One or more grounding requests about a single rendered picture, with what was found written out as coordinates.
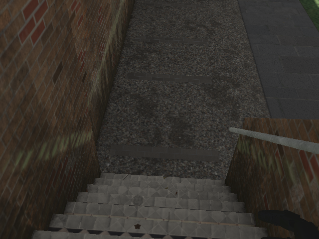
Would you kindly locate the stairs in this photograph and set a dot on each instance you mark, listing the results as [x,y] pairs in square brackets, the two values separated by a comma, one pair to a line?
[132,206]

